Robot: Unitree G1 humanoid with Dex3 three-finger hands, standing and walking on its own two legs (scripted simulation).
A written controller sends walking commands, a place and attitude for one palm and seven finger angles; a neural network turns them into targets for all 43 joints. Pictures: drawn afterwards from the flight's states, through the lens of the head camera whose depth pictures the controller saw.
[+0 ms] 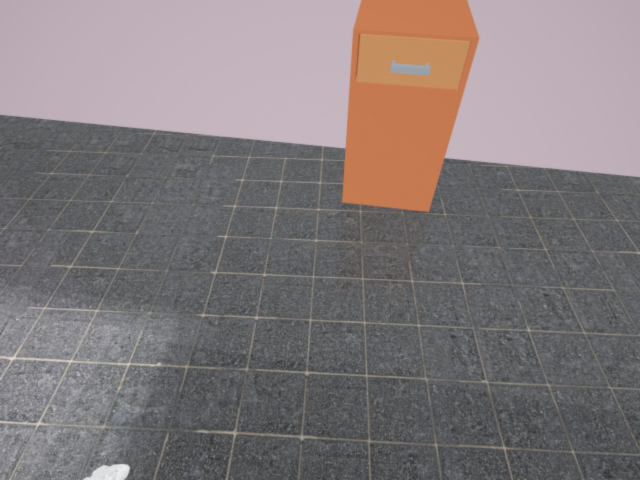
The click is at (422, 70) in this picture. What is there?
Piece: drawer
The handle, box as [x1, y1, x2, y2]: [390, 60, 430, 75]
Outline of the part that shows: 390,72 428,75 430,69 428,63 426,63 424,66 397,64 394,62 394,60 392,60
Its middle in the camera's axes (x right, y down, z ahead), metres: +0.31 -0.59 +1.33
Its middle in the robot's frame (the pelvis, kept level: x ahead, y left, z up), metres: +1.40 -0.24 -0.09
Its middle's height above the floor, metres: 0.68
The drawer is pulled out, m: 0.00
